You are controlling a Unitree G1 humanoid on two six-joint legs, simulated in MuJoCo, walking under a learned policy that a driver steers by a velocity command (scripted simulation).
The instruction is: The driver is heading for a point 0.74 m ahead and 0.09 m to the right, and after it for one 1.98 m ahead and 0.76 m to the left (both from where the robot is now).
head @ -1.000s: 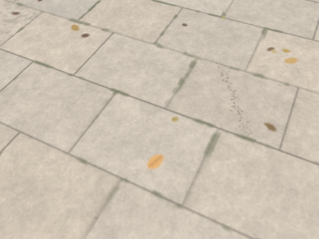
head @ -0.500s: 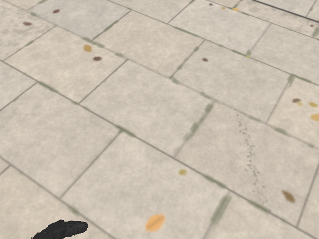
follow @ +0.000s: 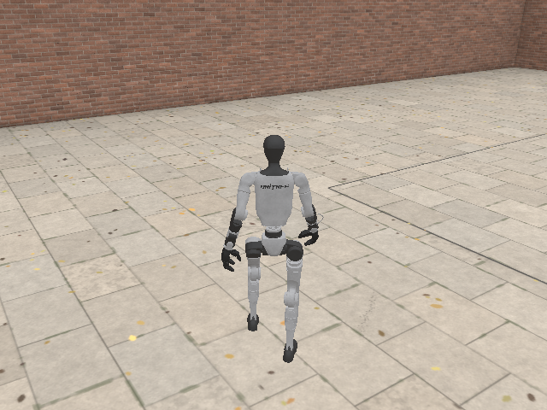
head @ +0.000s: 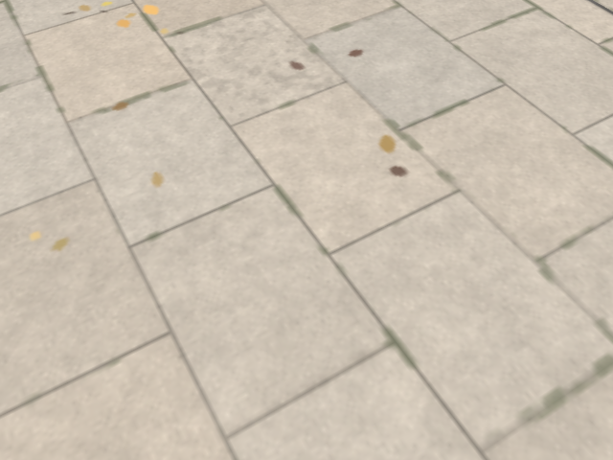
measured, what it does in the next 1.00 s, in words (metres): walks ahead: left foot, then right foot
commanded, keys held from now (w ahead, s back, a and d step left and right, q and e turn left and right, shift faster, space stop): w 0.64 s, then w+e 0.34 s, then w+q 0.02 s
